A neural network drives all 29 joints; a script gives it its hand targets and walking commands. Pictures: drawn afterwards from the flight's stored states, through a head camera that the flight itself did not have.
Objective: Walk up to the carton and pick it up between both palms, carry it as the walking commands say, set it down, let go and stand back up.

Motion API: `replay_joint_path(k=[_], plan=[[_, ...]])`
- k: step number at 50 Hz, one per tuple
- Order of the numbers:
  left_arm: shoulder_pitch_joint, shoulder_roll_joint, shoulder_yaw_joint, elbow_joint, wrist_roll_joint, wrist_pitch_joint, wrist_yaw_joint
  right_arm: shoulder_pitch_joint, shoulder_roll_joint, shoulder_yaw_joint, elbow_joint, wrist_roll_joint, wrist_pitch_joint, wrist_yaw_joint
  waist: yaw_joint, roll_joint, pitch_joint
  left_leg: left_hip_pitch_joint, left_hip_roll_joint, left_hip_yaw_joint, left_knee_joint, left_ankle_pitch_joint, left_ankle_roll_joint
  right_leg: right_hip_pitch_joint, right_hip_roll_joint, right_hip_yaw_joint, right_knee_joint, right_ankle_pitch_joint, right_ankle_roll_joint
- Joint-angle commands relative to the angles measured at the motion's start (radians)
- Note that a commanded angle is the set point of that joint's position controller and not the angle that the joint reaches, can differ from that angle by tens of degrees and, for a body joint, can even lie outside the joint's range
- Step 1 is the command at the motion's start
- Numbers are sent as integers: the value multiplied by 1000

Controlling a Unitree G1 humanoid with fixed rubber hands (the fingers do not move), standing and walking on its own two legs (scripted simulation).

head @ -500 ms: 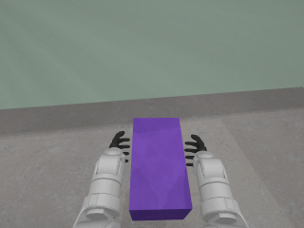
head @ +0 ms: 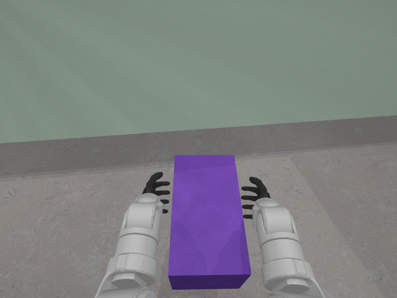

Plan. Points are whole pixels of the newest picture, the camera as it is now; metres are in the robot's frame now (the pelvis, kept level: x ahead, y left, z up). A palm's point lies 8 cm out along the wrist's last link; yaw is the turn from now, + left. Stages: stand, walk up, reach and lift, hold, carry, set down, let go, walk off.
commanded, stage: hold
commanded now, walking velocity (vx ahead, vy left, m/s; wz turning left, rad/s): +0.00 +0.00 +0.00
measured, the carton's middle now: (205, 218) +0.33 +0.00 -0.03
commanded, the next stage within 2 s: carry in 0.78 s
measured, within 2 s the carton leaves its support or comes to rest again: neither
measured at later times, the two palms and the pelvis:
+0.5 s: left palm (149, 201) +0.30 +0.13 +0.06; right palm (262, 207) +0.30 -0.12 +0.06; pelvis +0.00 +0.00 +0.00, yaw +0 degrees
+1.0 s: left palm (158, 199) +0.31 +0.11 +0.06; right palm (266, 202) +0.32 -0.13 +0.06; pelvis +0.00 -0.02 -0.01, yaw +1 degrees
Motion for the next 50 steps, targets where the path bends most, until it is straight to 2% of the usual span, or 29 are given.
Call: replay_joint_path(k=[1, 38, 39, 40, 42, 45, 47, 48, 49, 50], plan=[[-505, -1083, -454, 17, -285, -36, -278, -584, 1075, 439, -54, 293, -75, 268, 0, -2, -212, 26, -23, -9, -87, 18, 8, -4, 29, 6, -90, 12, -4], [-412, -1095, -498, -53, -294, -23, -272, -511, 1055, 480, -137, 299, -66, 272, 1, 4, -230, 39, -27, -12, -91, 84, 3, 9, 42, 9, -89, 69, -10], [-443, -1030, -553, -9, -299, -23, -278, -563, 1011, 533, -142, 341, -67, 279, -4, 28, -138, -192, 158, -80, -124, -191, -18, -200, -125, 13, -62, -193, -13], [-467, -1021, -550, -46, -323, -27, -274, -564, 1015, 545, -168, 350, -69, 273, -6, 23, -160, -235, 180, -129, -129, -237, -5, -185, -99, -2, -37, -225, -17], [-485, -1041, -589, -108, -361, -20, -264, -582, 1023, 588, -235, 378, -59, 262, -7, 73, -241, -259, 220, -180, -127, -169, 10, -159, -71, -59, 68, -149, -18], [-516, -1067, -686, -239, -444, 31, -250, -567, 1029, 658, -357, 432, -6, 241, -5, 141, -348, -223, 270, -261, -42, 133, 46, -196, -57, -93, 181, -113, -10], [-487, -1068, -727, -280, -480, 84, -242, -540, 1011, 681, -395, 459, 48, 230, 1, 168, -393, -253, 264, -254, 14, 224, 39, -165, -46, -93, 152, -124, -20], [-489, -1068, -742, -304, -498, 112, -236, -546, 1005, 696, -420, 480, 78, 225, 3, 150, -405, -318, 240, -221, 50, 192, 18, -108, -56, -74, 119, -102, -34], [-495, -1066, -756, -328, -515, 140, -230, -556, 1003, 715, -447, 504, 108, 222, 4, 77, -399, -426, 187, -157, 117, 69, -12, -48, -101, -12, 49, -96, -63], [-486, -1060, -762, -336, -525, 169, -225, -556, 1005, 725, -460, 525, 140, 221, 12, -87, -380, -573, 83, -30, 281, -197, -52, 11, -226, 123, -65, -54, -133]])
